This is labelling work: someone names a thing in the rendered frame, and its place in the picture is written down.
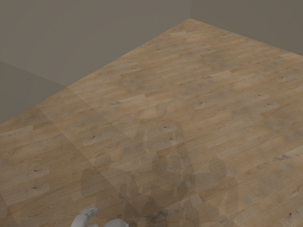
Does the left robot hand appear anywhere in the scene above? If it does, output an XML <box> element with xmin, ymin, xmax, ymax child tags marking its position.
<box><xmin>70</xmin><ymin>208</ymin><xmax>98</xmax><ymax>227</ymax></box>

